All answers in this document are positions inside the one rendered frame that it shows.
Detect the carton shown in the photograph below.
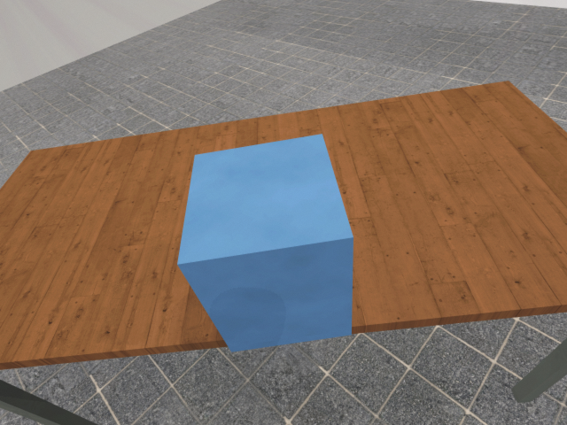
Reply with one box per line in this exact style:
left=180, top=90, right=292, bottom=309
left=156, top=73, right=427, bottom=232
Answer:
left=177, top=134, right=353, bottom=352

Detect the table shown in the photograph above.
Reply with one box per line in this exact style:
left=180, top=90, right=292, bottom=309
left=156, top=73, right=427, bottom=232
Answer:
left=0, top=81, right=567, bottom=425

